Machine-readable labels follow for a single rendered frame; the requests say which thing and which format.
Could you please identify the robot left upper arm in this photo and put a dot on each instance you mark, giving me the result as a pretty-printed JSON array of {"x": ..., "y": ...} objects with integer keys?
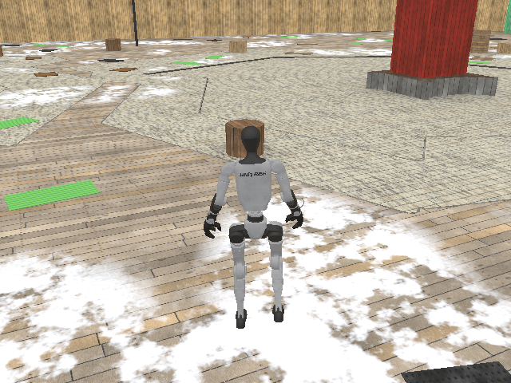
[{"x": 227, "y": 170}]

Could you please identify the right robot forearm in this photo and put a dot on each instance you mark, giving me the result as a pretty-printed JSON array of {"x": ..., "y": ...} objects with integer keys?
[{"x": 293, "y": 205}]

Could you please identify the robot right upper arm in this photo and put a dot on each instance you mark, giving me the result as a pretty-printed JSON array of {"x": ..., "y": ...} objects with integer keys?
[{"x": 282, "y": 178}]

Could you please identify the robot right foot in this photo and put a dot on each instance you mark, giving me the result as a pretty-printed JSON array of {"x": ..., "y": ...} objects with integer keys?
[{"x": 278, "y": 315}]

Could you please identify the right robot hand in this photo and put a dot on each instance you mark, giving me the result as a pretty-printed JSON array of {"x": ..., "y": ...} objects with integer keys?
[{"x": 299, "y": 218}]

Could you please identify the left robot forearm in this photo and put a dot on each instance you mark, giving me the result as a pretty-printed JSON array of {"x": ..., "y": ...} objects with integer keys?
[{"x": 213, "y": 211}]

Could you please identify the left robot thigh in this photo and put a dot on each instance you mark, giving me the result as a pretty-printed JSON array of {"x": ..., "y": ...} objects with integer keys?
[{"x": 237, "y": 241}]

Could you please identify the left robot hand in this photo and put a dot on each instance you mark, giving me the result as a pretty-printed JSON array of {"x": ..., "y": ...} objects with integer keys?
[{"x": 208, "y": 227}]

